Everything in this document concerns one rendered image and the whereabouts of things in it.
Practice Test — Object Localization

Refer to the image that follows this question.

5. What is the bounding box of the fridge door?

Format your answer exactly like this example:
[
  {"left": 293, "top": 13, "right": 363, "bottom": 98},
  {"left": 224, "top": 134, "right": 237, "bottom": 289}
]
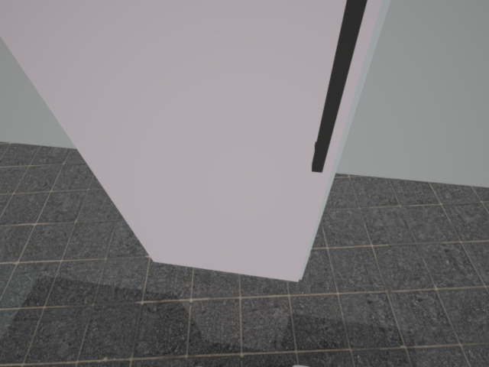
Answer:
[{"left": 0, "top": 0, "right": 382, "bottom": 282}]

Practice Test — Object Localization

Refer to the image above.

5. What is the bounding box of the handle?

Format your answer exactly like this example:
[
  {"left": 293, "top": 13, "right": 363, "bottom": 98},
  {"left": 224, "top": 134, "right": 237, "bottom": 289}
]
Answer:
[{"left": 312, "top": 0, "right": 367, "bottom": 173}]

